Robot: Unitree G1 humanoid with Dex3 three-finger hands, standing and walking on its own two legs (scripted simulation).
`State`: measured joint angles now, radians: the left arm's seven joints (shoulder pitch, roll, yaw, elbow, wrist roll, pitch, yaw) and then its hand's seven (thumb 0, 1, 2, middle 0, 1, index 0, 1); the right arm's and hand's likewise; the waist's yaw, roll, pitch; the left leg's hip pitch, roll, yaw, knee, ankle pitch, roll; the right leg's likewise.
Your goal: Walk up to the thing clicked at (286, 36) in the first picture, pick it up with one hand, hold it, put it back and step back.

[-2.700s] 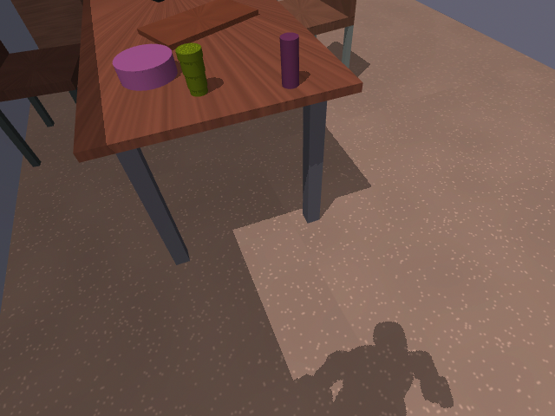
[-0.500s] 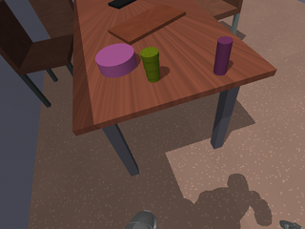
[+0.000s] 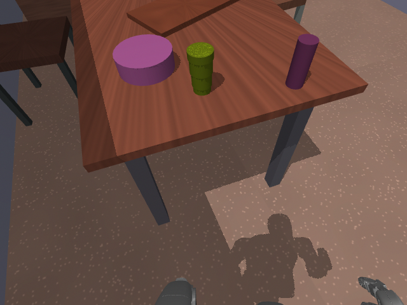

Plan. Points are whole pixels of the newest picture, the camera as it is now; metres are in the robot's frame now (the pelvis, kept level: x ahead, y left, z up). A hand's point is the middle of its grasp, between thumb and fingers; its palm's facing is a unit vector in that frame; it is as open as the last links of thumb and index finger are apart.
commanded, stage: walk up
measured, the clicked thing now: (300, 63) +0.70 -0.22 +0.05
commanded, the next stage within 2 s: stand in 1.42 s
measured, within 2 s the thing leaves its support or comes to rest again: neither
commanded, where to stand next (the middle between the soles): +0.08 -0.02 m, yaw +1 degrees
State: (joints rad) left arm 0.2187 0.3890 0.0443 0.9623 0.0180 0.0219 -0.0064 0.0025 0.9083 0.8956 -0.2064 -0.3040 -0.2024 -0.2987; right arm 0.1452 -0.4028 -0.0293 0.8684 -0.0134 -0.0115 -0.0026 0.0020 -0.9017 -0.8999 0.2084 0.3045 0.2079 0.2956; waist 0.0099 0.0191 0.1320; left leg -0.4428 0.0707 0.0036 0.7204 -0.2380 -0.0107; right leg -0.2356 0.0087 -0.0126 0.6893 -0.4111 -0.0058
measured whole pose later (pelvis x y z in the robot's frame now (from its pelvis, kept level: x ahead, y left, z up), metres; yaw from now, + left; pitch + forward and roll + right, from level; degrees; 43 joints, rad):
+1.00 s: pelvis +0.02 +0.00 +0.03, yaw +1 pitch -3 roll -1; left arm 0.12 0.36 0.03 1.11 0.01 0.03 -0.03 0.00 0.91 0.90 -0.21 -0.30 -0.20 -0.30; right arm 0.07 -0.35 0.01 1.10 -0.01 -0.02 0.00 0.00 -0.91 -0.90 0.21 0.30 0.20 0.30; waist 0.01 0.00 0.06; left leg -0.25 0.03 -0.03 0.41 -0.12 -0.02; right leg -0.05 -0.01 -0.03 0.38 -0.29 0.01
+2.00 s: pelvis +0.03 +0.00 +0.03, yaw +1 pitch -2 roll +0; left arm 0.13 0.36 0.01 1.11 0.01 0.00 -0.01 0.00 0.91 0.90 -0.21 -0.30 -0.20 -0.30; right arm 0.09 -0.34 0.00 1.15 -0.01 -0.01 0.01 0.00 -0.91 -0.90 0.20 0.30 0.20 0.29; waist -0.01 -0.01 0.06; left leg -0.21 0.02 -0.01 0.36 -0.11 -0.01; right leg -0.01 -0.03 -0.01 0.32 -0.27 0.03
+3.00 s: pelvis +0.03 +0.01 +0.03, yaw +0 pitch -2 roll +0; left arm 0.17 0.36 0.00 1.10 0.01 0.00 -0.01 0.00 0.91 0.90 -0.21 -0.30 -0.20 -0.30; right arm 0.10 -0.34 0.00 1.15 0.00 -0.01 0.01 0.00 -0.91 -0.90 0.20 0.30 0.20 0.29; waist 0.00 -0.01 0.06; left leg -0.20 0.01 0.00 0.36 -0.12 -0.01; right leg -0.01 -0.03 -0.01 0.32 -0.27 0.03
